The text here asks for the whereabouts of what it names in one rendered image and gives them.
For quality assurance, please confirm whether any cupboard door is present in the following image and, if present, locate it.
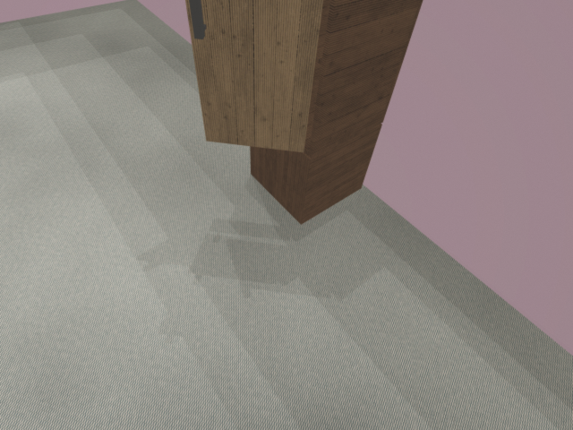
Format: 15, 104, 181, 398
185, 0, 323, 152

